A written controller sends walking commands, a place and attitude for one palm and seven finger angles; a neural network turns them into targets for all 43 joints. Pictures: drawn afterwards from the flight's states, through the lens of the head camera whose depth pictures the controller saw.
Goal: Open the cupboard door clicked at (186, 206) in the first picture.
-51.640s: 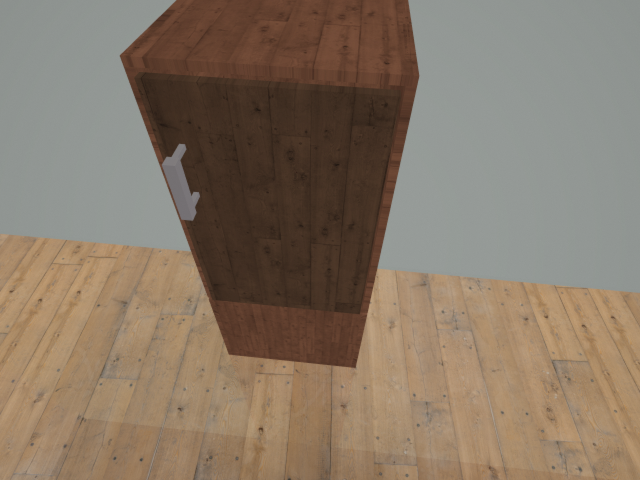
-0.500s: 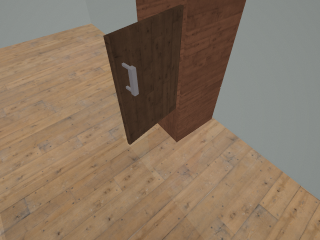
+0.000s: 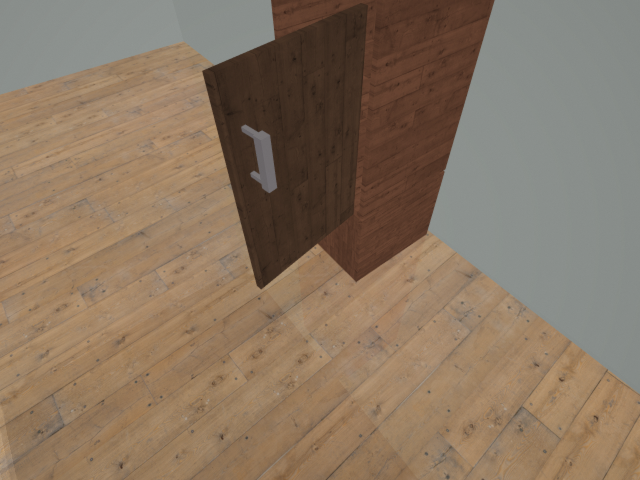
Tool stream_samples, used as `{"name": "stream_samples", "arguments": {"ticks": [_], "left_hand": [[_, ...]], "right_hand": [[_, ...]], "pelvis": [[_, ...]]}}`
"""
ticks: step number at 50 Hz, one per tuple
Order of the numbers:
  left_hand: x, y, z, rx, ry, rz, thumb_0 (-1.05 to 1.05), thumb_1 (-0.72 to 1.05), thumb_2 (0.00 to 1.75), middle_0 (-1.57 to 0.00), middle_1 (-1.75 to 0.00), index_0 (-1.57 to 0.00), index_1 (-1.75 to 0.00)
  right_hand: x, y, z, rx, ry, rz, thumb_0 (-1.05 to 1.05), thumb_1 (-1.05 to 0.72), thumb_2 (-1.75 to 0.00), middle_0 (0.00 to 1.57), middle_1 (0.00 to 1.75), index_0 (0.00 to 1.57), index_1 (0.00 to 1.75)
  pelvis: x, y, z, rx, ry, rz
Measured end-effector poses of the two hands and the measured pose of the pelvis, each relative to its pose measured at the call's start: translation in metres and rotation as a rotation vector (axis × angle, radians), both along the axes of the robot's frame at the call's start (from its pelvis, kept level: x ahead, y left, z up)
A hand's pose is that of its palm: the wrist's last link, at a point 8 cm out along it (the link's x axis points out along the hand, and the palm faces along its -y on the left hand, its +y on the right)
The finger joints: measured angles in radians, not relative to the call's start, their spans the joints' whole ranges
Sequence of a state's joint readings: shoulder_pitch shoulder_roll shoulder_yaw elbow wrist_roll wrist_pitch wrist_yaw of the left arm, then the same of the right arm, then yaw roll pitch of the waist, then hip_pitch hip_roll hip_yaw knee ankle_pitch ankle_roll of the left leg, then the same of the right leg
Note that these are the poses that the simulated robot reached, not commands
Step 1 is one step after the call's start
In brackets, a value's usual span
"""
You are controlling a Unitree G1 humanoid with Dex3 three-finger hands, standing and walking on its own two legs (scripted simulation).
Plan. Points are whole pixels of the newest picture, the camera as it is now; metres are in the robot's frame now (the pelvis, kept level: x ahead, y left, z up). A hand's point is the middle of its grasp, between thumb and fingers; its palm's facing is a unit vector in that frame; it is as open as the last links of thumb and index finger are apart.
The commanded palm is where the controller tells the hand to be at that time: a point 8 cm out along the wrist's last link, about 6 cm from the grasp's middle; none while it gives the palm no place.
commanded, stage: stand and wait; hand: left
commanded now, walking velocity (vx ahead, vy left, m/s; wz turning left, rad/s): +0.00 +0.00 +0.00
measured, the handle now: (258, 158) +0.64 +0.16 +0.03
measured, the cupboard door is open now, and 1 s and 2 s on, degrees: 99 99 99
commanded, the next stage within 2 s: none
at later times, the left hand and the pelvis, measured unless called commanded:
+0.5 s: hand out of the picture +0.05 +0.22 -0.17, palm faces +0.00 -0.96 -0.29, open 7.4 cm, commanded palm none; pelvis +0.01 +0.00 +0.00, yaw +0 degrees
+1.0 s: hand out of the picture +0.05 +0.22 -0.16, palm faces +0.00 -0.96 -0.29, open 7.4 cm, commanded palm none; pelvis +0.01 +0.00 +0.00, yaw -1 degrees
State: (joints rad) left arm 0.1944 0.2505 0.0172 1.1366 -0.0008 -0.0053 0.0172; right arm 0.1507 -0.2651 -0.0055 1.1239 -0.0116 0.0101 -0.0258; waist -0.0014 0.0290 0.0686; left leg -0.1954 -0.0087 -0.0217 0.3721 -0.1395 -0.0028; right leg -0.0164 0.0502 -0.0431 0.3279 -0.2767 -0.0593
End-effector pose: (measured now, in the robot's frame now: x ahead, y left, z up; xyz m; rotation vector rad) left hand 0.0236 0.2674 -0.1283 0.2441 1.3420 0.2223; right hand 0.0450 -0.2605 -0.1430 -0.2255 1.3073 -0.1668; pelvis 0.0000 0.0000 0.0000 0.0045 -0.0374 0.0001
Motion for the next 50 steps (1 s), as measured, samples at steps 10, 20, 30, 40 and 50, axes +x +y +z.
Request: {"name": "stream_samples", "arguments": {"ticks": [10, 20, 30, 40, 50], "left_hand": [[0.011, -0.002, 0.0, -0.008, -0.022, -0.012, 0.01, 0.91, 0.9, -0.2, -0.3, -0.2, -0.3], [0.017, -0.003, -0.002, -0.015, -0.023, -0.022, 0.0, 0.9, 0.9, -0.2, -0.3, -0.2, -0.3], [0.018, -0.001, -0.001, -0.009, -0.015, -0.023, 0.0, 0.91, 0.9, -0.2, -0.3, -0.2, -0.3], [0.018, -0.001, 0.0, -0.006, -0.011, -0.025, 0.0, 0.91, 0.9, -0.2, -0.3, -0.2, -0.3], [0.018, -0.003, -0.001, -0.009, -0.01, -0.027, 0.0, 0.91, 0.9, -0.2, -0.3, -0.2, -0.3]], "right_hand": [[0.005, -0.002, 0.002, -0.007, -0.011, -0.003, 0.0, -0.91, -0.89, 0.2, 0.3, 0.2, 0.3], [-0.002, -0.005, 0.004, -0.017, 0.009, -0.014, 0.0, -0.91, -0.89, 0.2, 0.3, 0.2, 0.3], [-0.007, -0.003, 0.003, -0.013, 0.026, -0.021, 0.0, -0.91, -0.89, 0.2, 0.3, 0.2, 0.3], [-0.004, -0.001, 0.001, -0.006, 0.018, -0.022, 0.0, -0.91, -0.89, 0.2, 0.3, 0.2, 0.3], [0.001, -0.002, 0.002, -0.008, 0.01, -0.023, 0.0, -0.91, -0.89, 0.2, 0.3, 0.2, 0.3]], "pelvis": [[0.003, 0.0, 0.0, 0.001, 0.0, -0.003], [0.005, 0.001, 0.001, 0.002, 0.003, -0.007], [0.008, 0.001, 0.001, 0.003, 0.006, -0.009], [0.009, 0.001, 0.001, 0.005, 0.006, -0.012], [0.01, 0.0, 0.001, 0.005, 0.008, -0.015]]}}
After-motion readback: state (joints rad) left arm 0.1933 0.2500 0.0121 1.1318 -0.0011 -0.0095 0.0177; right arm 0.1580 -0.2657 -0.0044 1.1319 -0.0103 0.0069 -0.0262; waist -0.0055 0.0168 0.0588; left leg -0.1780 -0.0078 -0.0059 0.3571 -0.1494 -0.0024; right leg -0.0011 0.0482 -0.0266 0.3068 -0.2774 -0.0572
